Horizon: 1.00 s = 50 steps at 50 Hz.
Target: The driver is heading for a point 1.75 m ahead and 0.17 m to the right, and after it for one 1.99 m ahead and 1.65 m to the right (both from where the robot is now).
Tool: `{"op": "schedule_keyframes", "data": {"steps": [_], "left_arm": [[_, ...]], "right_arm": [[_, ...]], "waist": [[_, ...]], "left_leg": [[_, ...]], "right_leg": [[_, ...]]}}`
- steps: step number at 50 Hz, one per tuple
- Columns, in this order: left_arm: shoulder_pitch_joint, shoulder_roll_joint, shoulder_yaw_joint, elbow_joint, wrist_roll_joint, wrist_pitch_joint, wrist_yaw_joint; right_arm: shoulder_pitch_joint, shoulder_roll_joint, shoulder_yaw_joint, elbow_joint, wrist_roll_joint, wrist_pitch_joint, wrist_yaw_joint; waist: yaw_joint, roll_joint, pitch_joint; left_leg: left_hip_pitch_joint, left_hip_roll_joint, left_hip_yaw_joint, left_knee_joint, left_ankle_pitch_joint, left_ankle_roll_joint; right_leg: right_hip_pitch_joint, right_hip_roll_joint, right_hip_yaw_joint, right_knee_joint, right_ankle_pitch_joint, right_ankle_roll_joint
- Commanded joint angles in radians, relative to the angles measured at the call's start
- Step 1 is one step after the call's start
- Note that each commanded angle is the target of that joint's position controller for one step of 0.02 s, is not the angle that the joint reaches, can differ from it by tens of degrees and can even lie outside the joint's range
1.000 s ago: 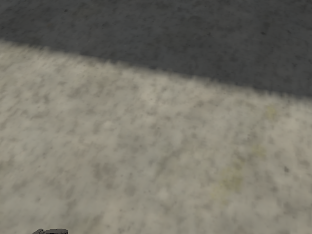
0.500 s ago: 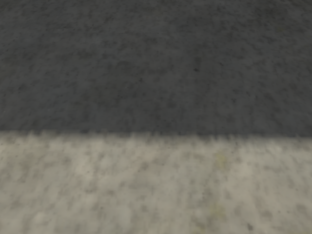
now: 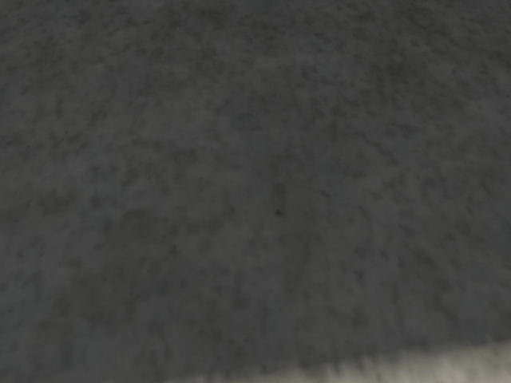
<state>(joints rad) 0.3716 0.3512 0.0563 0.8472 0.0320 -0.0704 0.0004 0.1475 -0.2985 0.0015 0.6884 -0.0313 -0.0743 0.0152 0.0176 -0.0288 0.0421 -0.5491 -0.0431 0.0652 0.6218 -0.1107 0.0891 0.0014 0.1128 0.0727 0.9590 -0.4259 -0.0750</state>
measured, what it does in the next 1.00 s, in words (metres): walks ahead, turning right: right foot, then left foot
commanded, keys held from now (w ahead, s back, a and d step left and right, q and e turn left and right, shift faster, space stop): q+shift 0.18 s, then e+shift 0.76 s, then shift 0.06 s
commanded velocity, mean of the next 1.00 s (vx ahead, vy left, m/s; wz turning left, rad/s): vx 0.18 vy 0.00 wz -0.32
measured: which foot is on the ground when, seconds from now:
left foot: down 0.00-0.34, up 0.36-0.76, down 0.78-1.00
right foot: up 0.00-0.32, down 0.34-0.80, up 0.82-1.00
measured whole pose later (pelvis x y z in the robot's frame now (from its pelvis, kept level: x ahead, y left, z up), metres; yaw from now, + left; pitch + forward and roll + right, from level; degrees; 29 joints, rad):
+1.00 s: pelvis +0.41 +0.06 +0.03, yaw -22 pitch +0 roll +1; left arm 0.27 0.39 0.11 0.62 -0.03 0.07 0.03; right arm 0.08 -0.25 -0.05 0.66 -0.02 0.01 -0.05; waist 0.01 -0.05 0.05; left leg -0.25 -0.02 0.01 0.42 -0.19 0.02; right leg -0.57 0.04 0.13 1.20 -0.37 0.11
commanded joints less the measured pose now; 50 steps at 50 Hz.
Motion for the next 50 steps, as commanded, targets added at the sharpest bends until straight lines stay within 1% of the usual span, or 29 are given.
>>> {"op": "schedule_keyframes", "data": {"steps": [1,2,3,4,6,8,10,13,15,17,18,19,20,21,22,23,25,28,31,35,38,39,40,41,42,43,45,47,50], "left_arm": [[-0.075,0.068,-0.016,-0.149,-0.006,-0.044,0.003],[-0.137,0.072,-0.024,-0.167,0.006,-0.048,0.003],[-0.232,0.067,-0.023,-0.235,-0.031,-0.074,-0.008],[-0.237,0.061,-0.024,-0.253,-0.041,-0.079,-0.017],[-0.217,0.057,-0.028,-0.269,-0.022,-0.068,-0.019],[-0.260,0.024,-0.045,-0.289,-0.005,-0.061,-0.013],[-0.280,-0.005,-0.053,-0.279,-0.005,-0.054,-0.012],[-0.326,-0.008,-0.043,-0.283,-0.012,-0.050,-0.021],[-0.304,0.025,-0.021,-0.269,-0.013,-0.053,-0.023],[-0.163,0.062,0.005,-0.218,-0.017,-0.058,-0.024],[-0.082,0.116,0.015,-0.220,-0.010,-0.057,-0.023],[-0.124,0.142,0.015,-0.246,0.006,-0.046,-0.026],[-0.136,0.117,0.022,-0.269,-0.017,-0.031,-0.031],[-0.190,0.093,0.026,-0.296,-0.038,-0.017,-0.029],[-0.196,0.073,0.020,-0.300,-0.046,0.001,-0.024],[-0.198,0.088,0.022,-0.301,-0.043,0.012,-0.016],[-0.207,0.084,0.024,-0.296,-0.038,0.029,-0.006],[-0.182,0.103,0.041,-0.286,-0.042,0.056,0.016],[-0.179,0.140,0.064,-0.290,-0.057,0.086,0.038],[-0.156,0.129,0.075,-0.294,-0.057,0.115,0.050],[-0.158,0.119,0.080,-0.305,-0.061,0.123,0.051],[-0.154,0.099,0.074,-0.307,-0.069,0.124,0.048],[-0.080,0.049,0.060,-0.293,-0.068,0.128,0.044],[-0.084,0.053,0.063,-0.319,-0.080,0.123,0.043],[-0.073,0.147,0.088,-0.315,-0.062,0.109,0.034],[-0.057,0.183,0.100,-0.291,-0.062,0.112,0.029],[-0.024,0.139,0.091,-0.259,-0.054,0.131,0.035],[-0.043,0.106,0.076,-0.278,-0.059,0.135,0.031],[-0.148,0.065,0.052,-0.327,-0.058,0.121,0.033]], "right_arm": [[0.291,-0.204,-0.094,0.045,0.013,0.006,-0.001],[0.280,-0.167,-0.088,0.058,0.021,0.006,0.002],[0.242,-0.107,-0.070,0.003,0.063,-0.023,0.010],[0.208,-0.102,-0.067,0.013,0.056,-0.035,0.007],[0.159,-0.120,-0.073,-0.003,0.061,-0.035,-0.008],[0.109,-0.169,-0.089,-0.019,0.062,-0.014,-0.027],[0.146,-0.208,-0.108,-0.004,0.062,0.014,-0.048],[0.275,-0.129,-0.088,0.063,0.062,0.015,-0.059],[0.246,-0.103,-0.081,0.074,0.046,0.018,-0.064],[0.196,-0.105,-0.083,0.059,0.027,0.025,-0.061],[0.206,-0.088,-0.077,0.025,0.008,0.027,-0.061],[0.399,-0.023,-0.052,0.032,0.002,0.030,-0.047],[0.414,-0.091,-0.055,0.037,0.013,0.037,-0.035],[0.291,-0.141,-0.071,0.020,0.029,0.051,-0.038],[0.165,-0.159,-0.079,-0.007,0.018,0.061,-0.048],[0.109,-0.144,-0.078,-0.036,0.012,0.069,-0.057],[0.093,-0.110,-0.073,-0.052,0.009,0.073,-0.062],[0.044,-0.060,-0.064,-0.053,0.017,0.065,-0.065],[0.002,-0.068,-0.069,-0.050,0.026,0.066,-0.057],[-0.070,-0.076,-0.077,-0.060,0.038,0.051,-0.045],[-0.051,-0.098,-0.092,-0.048,0.047,0.032,-0.036],[-0.031,-0.110,-0.100,-0.039,0.046,0.029,-0.038],[-0.041,-0.139,-0.106,-0.049,0.033,0.035,-0.043],[-0.062,-0.193,-0.110,-0.063,-0.007,0.048,-0.042],[-0.082,-0.147,-0.107,-0.075,-0.026,0.045,-0.042],[-0.134,-0.102,-0.096,-0.093,-0.011,0.047,-0.050],[-0.162,-0.072,-0.084,-0.108,0.017,0.058,-0.065],[-0.142,-0.071,-0.077,-0.105,0.013,0.068,-0.072],[-0.039,-0.098,-0.083,-0.074,0.008,0.081,-0.069]], "waist": [[-0.105,0.139,-0.228],[-0.094,0.021,-0.164],[-0.097,0.001,-0.127],[-0.041,0.016,-0.104],[0.017,0.022,-0.050],[0.029,0.017,-0.003],[-0.007,0.059,-0.087],[-0.074,0.117,-0.126],[-0.046,0.139,-0.113],[0.031,0.092,-0.152],[0.041,-0.055,-0.243],[-0.068,-0.265,-0.344],[-0.048,-0.183,-0.404],[-0.017,-0.070,-0.306],[0.011,0.049,-0.224],[-0.003,0.063,-0.175],[-0.039,0.005,-0.132],[-0.036,-0.057,-0.170],[-0.029,-0.088,-0.199],[0.000,-0.133,-0.152],[-0.015,-0.149,-0.132],[-0.027,-0.114,-0.138],[0.011,0.004,-0.196],[0.027,0.265,-0.165],[0.031,0.263,-0.146],[0.044,0.200,-0.109],[0.038,0.136,-0.071],[0.018,0.135,-0.039],[-0.049,0.144,-0.054]], "left_leg": [[0.831,0.339,-0.730,-0.258,0.165,0.277],[0.697,0.302,-0.620,-0.253,0.358,0.256],[0.633,0.242,-0.574,-0.300,0.378,0.241],[0.555,0.224,-0.525,-0.326,0.433,0.235],[0.432,0.185,-0.460,-0.364,0.519,0.223],[0.235,0.108,-0.365,-0.363,0.620,0.193],[0.178,0.053,-0.282,-0.322,0.560,0.112],[0.255,0.069,-0.288,-0.287,0.335,0.049],[0.336,0.085,-0.278,-0.210,0.326,0.028],[0.384,0.049,-0.206,0.039,0.439,-0.023],[0.257,-0.022,-0.168,0.337,0.115,-0.070],[0.009,-0.106,-0.151,0.668,-0.547,-0.142],[-0.059,-0.068,-0.226,0.769,-0.512,-0.148],[-0.127,-0.040,-0.233,0.823,-0.437,-0.149],[-0.134,-0.030,-0.221,0.788,-0.374,-0.144],[-0.123,-0.024,-0.228,0.748,-0.334,-0.143],[-0.049,-0.012,-0.230,0.566,-0.302,-0.136],[0.037,-0.052,-0.202,0.300,-0.287,-0.153],[0.113,-0.068,-0.223,0.171,-0.203,-0.167],[0.180,-0.076,-0.247,0.021,-0.170,-0.164],[0.291,-0.048,-0.252,-0.179,-0.100,-0.139],[0.385,0.005,-0.252,-0.287,-0.012,-0.115],[0.517,0.167,-0.352,-0.300,0.018,-0.045],[0.509,0.343,-0.553,-0.336,0.115,0.087],[0.432,0.412,-0.609,-0.348,0.111,0.142],[0.400,0.367,-0.500,-0.333,0.076,0.123],[0.381,0.279,-0.361,-0.314,0.018,0.078],[0.365,0.260,-0.268,-0.327,0.103,0.097],[0.470,0.268,-0.244,-0.321,0.202,0.146]], "right_leg": [[-0.738,-0.060,0.050,0.561,0.096,0.042],[-0.696,-0.090,0.031,0.485,0.102,0.049],[-0.696,-0.090,0.073,0.442,0.026,0.060],[-0.667,-0.113,0.078,0.374,0.045,0.060],[-0.642,-0.126,0.056,0.178,0.064,0.089],[-0.529,-0.074,-0.023,-0.118,0.135,0.132],[-0.352,-0.015,-0.073,-0.328,0.407,0.150],[-0.265,-0.036,-0.032,-0.447,0.719,0.126],[-0.261,-0.050,-0.023,-0.488,0.686,0.086],[-0.157,-0.046,-0.038,-0.531,0.727,0.042],[0.027,-0.193,0.157,-0.483,1.048,-0.039],[0.246,-0.431,0.547,-0.480,1.250,-0.239],[0.248,-0.457,0.714,-0.546,0.976,-0.291],[0.158,-0.413,0.659,-0.561,0.698,-0.273],[0.011,-0.346,0.578,-0.597,0.554,-0.226],[-0.100,-0.315,0.558,-0.624,0.493,-0.210],[-0.222,-0.226,0.485,-0.651,0.434,-0.159],[-0.236,-0.170,0.452,-0.639,0.521,-0.130],[-0.253,-0.153,0.478,-0.642,0.408,-0.103],[-0.261,-0.128,0.549,-0.654,0.227,-0.077],[-0.252,-0.108,0.605,-0.617,0.179,-0.047],[-0.293,-0.067,0.577,-0.560,0.078,-0.017],[-0.374,0.003,0.474,-0.399,-0.150,0.023],[-0.548,0.123,0.237,-0.174,-0.221,0.065],[-0.575,0.045,0.208,0.031,-0.166,0.112],[-0.585,0.006,0.170,0.115,-0.092,0.133],[-0.623,-0.021,0.120,0.265,0.011,0.156],[-0.661,-0.060,0.043,0.347,0.046,0.179],[-0.695,-0.114,0.000,0.226,0.054,0.211]]}}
